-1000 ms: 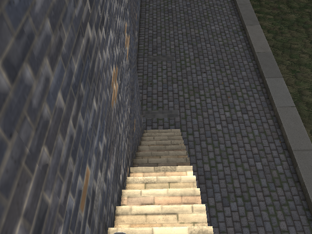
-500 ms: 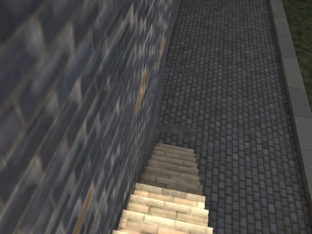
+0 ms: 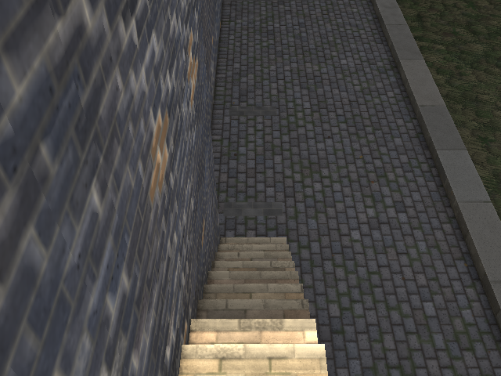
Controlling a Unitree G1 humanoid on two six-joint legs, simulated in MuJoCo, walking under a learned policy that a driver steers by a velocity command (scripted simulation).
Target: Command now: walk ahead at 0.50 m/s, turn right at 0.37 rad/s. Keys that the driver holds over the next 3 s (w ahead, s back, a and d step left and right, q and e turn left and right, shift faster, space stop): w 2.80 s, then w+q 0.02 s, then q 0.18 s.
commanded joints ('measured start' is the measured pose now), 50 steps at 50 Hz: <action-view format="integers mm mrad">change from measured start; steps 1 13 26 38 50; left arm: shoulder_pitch -104 101 -375 50 -97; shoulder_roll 360 287 110 142 262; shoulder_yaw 13 27 3 39 58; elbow -98 -41 -168 54 34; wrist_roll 105 15 -13 66 18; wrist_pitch -79 -126 -109 -87 -101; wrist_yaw -52 -131 -58 -57 -31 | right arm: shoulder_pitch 95 642 467 244 9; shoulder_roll -54 -271 -73 -20 -115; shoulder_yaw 58 -16 8 -38 -69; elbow -75 45 83 52 -22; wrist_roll -250 -91 159 24 27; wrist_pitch -33 -105 -126 -27 -18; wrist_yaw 202 266 13 10 72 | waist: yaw -144 -167 -208 -89 -102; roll -141 154 -98 -124 -157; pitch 285 -230 19 80 114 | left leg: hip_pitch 102 1431 64 -482 74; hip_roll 46 303 80 -96 15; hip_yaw -84 -212 -122 -131 -88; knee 336 -117 137 1122 4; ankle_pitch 147 253 -699 -660 25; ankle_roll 42 433 239 47 -7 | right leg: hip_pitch -637 -1164 -164 -140 -358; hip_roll -299 -43 -316 -621 -522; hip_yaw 351 -99 -170 210 97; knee -17 1340 -301 -360 -331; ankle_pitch -12 -209 1074 211 -294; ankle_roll -171 56 172 -100 8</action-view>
